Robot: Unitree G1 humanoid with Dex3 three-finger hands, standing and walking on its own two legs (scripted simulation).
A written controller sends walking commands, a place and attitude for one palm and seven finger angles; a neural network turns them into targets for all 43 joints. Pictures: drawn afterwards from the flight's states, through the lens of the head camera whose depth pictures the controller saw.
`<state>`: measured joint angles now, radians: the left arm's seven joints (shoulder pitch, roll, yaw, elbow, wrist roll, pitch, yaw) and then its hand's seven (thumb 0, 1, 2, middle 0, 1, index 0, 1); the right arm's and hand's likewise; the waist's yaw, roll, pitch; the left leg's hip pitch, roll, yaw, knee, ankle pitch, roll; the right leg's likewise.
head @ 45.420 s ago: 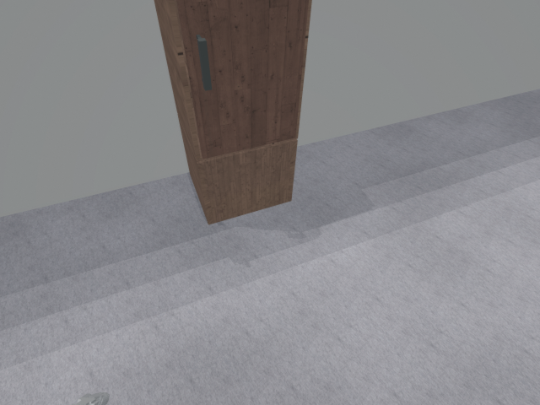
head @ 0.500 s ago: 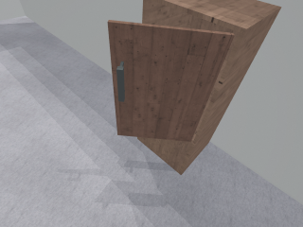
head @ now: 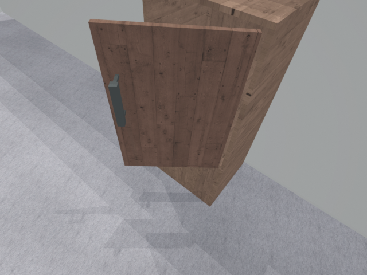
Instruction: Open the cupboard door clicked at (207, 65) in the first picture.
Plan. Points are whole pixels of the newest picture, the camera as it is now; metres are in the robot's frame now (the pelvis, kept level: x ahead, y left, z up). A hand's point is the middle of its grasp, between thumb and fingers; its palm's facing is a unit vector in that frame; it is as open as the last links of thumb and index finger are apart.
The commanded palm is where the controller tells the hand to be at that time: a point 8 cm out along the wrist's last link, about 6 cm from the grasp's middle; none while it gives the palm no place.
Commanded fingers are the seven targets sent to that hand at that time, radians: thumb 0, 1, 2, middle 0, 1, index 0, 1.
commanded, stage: come to a stop and stand still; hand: left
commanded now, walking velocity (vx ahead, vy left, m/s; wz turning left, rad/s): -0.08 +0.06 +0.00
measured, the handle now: (119, 101) +0.56 +0.22 +0.04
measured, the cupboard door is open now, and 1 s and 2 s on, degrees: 39 39 39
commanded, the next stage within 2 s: look again from close up in 0.74 s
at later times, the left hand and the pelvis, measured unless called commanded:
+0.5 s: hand out of the picture +0.01 +0.19 -0.18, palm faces +0.07 -0.98 -0.19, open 7.4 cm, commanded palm none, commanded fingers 0.00 0.90 0.90 -0.20 -0.30 -0.20 -0.30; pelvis -0.01 +0.01 -0.01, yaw +1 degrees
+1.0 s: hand out of the picture -0.01 +0.20 -0.16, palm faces +0.04 -0.97 -0.23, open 7.4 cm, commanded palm none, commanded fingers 0.00 0.90 0.90 -0.20 -0.30 -0.20 -0.30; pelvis +0.01 +0.02 +0.00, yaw +2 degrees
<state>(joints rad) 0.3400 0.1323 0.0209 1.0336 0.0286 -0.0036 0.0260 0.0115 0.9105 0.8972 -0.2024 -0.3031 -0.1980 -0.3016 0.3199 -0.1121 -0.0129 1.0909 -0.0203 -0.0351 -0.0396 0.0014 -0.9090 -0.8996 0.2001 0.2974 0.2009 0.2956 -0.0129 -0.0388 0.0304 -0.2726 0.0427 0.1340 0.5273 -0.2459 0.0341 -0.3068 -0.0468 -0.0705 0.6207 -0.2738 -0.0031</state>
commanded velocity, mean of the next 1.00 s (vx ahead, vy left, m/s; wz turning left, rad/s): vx -0.02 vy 0.03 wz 0.00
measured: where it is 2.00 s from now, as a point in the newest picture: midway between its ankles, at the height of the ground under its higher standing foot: outside the picture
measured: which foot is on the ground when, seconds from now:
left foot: down 0.00-1.00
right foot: up 0.00-0.00, down 0.02-1.00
